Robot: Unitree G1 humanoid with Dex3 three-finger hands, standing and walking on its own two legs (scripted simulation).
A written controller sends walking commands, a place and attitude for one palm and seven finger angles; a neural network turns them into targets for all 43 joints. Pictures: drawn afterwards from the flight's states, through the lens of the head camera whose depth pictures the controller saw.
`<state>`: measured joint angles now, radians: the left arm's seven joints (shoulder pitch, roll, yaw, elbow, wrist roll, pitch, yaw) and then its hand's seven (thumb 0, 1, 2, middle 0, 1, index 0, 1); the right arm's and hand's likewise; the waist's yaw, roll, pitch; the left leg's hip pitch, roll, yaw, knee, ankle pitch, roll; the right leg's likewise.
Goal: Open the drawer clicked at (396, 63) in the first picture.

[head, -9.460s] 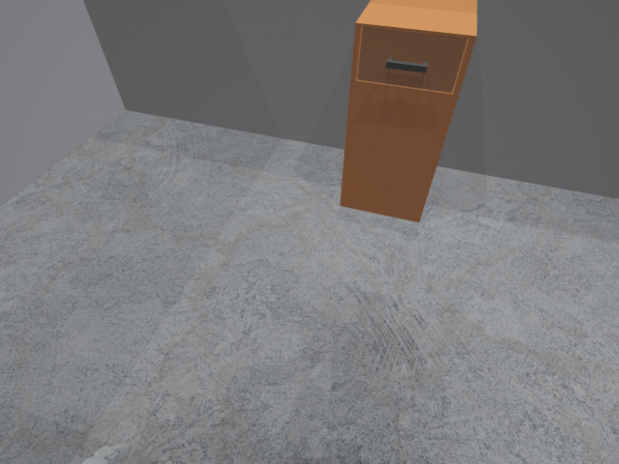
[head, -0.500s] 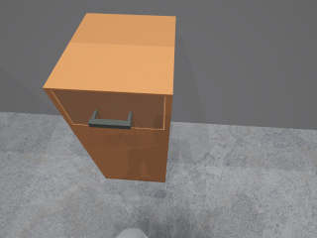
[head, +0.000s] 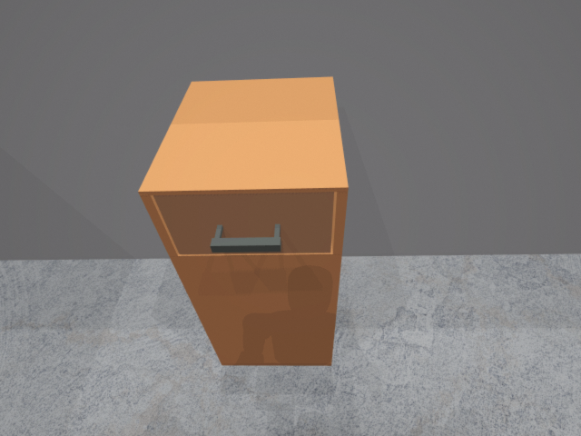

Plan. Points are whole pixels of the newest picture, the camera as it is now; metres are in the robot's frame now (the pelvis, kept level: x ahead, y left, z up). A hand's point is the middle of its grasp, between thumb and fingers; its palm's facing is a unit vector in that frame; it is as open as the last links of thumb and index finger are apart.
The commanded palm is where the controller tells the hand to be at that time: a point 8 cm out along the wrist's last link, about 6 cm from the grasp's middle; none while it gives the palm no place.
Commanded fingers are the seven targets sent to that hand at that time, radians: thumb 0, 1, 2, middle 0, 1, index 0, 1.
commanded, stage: come to a stop and stand still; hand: left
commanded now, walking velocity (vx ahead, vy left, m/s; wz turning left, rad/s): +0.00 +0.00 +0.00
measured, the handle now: (247, 237) +0.48 +0.12 -0.04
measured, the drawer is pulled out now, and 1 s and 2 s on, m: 0.00 0.00 0.00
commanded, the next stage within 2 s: look again from close up in 0.22 s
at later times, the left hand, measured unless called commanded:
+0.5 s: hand out of the picture -0.01 +0.14 -0.16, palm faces +0.03 -0.98 -0.17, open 7.4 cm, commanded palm none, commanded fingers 0.00 0.90 0.90 -0.20 -0.30 -0.20 -0.30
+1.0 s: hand out of the picture +0.03 +0.11 -0.16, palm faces +0.04 -0.98 -0.19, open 7.3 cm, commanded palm none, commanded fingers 0.00 0.90 0.90 -0.20 -0.30 -0.20 -0.30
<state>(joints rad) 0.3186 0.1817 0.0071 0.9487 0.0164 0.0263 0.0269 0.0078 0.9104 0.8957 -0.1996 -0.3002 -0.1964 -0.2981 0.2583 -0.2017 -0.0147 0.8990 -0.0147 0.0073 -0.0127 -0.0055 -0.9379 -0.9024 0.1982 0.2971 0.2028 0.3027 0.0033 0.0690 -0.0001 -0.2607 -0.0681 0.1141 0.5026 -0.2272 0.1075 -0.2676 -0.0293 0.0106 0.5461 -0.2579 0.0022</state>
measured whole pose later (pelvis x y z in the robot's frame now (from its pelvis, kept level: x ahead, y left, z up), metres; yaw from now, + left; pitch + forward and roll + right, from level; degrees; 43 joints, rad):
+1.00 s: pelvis +0.04 -0.06 +0.01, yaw +1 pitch -1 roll +1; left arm 0.31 0.13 -0.02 1.12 0.00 -0.01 0.04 0.02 0.92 0.90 -0.20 -0.30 -0.20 -0.30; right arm 0.29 -0.14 0.03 1.13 0.00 -0.02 -0.04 0.01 -0.92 -0.90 0.19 0.30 0.20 0.30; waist 0.00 0.00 0.00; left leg -0.16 -0.01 0.07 0.38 -0.22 0.02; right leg -0.16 0.04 -0.01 0.42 -0.25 -0.05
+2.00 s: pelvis -0.04 -0.12 +0.00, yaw +3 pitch +1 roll +1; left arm 0.33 0.12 0.02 1.07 0.01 -0.02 0.02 0.01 0.91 0.90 -0.20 -0.30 -0.20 -0.30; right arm 0.43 -0.12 0.01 1.12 -0.01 -0.01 -0.03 0.01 -0.91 -0.90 0.20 0.30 0.20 0.30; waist -0.01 0.03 0.02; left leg -0.22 0.02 0.03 0.65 -0.49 0.01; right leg -0.25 0.02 -0.02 0.56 -0.32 -0.04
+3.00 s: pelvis +0.00 -0.15 +0.01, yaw +4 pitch +1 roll +0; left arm 0.33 0.13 -0.02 1.10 0.00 -0.03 0.04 0.01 0.92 0.90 -0.20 -0.30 -0.20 -0.30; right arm 0.32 -0.13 0.01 1.10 -0.01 0.00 -0.03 0.01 -0.91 -0.90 0.20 0.30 0.20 0.30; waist -0.01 0.01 0.02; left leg -0.16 0.06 0.03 0.45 -0.30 -0.04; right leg -0.12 0.07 -0.04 0.42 -0.31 -0.07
